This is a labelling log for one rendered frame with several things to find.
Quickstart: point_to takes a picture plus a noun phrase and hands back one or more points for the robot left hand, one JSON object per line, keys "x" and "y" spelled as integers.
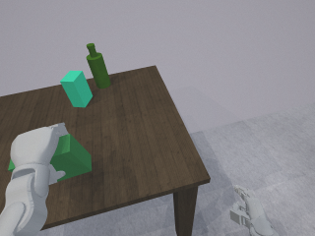
{"x": 38, "y": 146}

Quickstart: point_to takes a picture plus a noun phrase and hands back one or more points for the right robot forearm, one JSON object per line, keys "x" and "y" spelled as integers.
{"x": 261, "y": 227}

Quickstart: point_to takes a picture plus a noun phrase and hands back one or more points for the sponge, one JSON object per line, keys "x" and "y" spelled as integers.
{"x": 69, "y": 156}

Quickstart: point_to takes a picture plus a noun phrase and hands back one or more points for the table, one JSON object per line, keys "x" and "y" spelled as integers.
{"x": 140, "y": 148}

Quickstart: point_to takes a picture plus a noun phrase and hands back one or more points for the robot right hand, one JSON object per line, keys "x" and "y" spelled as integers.
{"x": 242, "y": 214}

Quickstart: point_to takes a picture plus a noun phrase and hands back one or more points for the left robot forearm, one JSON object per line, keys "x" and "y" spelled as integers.
{"x": 25, "y": 210}

